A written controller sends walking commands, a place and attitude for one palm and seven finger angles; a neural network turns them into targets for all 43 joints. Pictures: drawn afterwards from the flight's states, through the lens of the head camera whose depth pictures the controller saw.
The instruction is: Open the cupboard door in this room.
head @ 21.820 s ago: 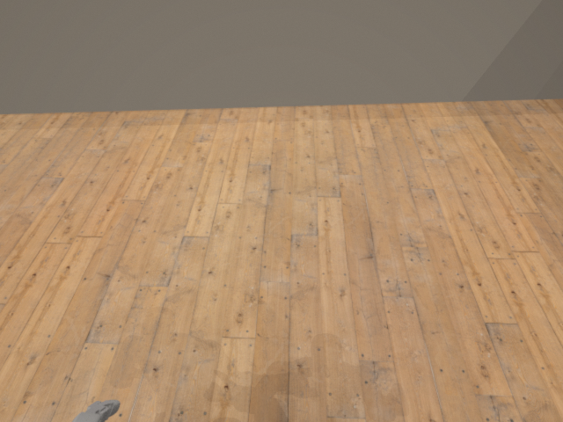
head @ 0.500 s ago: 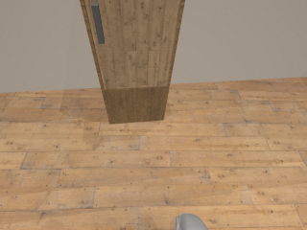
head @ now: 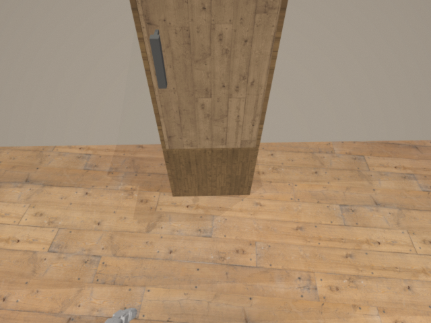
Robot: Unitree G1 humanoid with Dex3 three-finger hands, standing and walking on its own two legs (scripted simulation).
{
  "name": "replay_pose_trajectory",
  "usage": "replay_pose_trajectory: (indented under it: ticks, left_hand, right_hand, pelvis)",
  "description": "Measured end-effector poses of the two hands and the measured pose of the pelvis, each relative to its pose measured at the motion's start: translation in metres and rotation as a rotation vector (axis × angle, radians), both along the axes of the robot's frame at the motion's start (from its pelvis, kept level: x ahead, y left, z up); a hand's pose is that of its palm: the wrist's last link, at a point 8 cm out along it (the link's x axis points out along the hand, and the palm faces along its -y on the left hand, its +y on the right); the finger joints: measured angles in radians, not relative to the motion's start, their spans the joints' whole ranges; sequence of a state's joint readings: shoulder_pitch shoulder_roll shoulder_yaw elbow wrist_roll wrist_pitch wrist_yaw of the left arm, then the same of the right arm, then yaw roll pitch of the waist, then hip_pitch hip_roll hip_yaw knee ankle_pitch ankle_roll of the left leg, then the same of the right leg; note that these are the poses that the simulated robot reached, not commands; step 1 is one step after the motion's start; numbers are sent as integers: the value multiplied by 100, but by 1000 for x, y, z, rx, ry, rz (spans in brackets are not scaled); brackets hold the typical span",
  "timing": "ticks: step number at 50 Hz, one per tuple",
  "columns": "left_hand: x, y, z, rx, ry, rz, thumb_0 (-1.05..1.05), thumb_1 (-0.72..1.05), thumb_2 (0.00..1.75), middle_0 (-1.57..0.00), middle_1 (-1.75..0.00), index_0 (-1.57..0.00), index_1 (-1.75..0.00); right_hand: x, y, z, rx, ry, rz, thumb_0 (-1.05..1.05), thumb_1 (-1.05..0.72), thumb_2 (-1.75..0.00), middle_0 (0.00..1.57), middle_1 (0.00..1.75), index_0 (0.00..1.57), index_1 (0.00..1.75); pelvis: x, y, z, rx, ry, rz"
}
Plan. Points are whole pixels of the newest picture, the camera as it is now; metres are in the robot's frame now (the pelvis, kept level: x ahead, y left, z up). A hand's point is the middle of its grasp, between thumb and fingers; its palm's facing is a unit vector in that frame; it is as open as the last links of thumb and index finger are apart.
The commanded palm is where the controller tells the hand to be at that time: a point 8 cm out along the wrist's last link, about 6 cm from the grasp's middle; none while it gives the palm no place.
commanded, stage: take the last steps up to it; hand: left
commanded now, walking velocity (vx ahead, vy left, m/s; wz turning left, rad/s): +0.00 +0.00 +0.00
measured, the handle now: (159, 59) +0.80 +0.20 +0.07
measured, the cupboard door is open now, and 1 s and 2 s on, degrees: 0 0 0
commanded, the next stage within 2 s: come to a stop and stand still in 0.92 s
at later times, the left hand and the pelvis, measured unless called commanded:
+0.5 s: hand out of the picture +0.08 +0.19 -0.16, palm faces +0.01 -0.98 -0.18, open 7.4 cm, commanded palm none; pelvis +0.06 +0.00 +0.01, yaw +1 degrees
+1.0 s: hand out of the picture +0.15 +0.10 -0.16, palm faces +0.15 -0.98 -0.13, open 7.3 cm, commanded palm none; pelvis +0.21 -0.04 +0.01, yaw +5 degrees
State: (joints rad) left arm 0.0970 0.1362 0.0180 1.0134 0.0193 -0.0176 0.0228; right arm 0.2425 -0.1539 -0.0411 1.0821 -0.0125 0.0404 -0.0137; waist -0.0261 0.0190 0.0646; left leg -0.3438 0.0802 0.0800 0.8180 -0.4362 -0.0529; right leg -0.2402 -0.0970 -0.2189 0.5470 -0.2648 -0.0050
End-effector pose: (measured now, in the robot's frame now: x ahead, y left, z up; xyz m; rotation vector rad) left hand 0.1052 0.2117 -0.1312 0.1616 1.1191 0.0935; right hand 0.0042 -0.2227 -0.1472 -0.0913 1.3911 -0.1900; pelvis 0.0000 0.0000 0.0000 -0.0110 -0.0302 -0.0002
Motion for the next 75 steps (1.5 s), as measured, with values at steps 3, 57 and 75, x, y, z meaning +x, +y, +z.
replay_pose_trajectory:
  ticks: [3, 57, 75]
  left_hand:
    - [-22, 25, -16, -1, 45, 51, -2, 92, 90, -20, -30, -21, -30]
    - [62, -40, -21, -88, 453, 234, 0, 91, 90, -20, -30, -20, -30]
    - [216, -16, 5, 154, 92, 120, 0, 92, 90, -20, -30, -20, -30]
  right_hand:
    - [20, -4, 4, -57, -51, 39, 2, -94, -90, 20, 30, 20, 30]
    - [368, 3, 14, -10, -207, 240, 0, -91, -90, 19, 30, 19, 30]
    - [347, -99, -10, -42, -119, 115, -1, -91, -90, 20, 30, 20, 30]
  pelvis:
    - [0, 12, -8, -21, 1, 19]
    - [256, -18, -2, 14, 40, 69]
    - [266, -78, -11, 49, 25, 46]
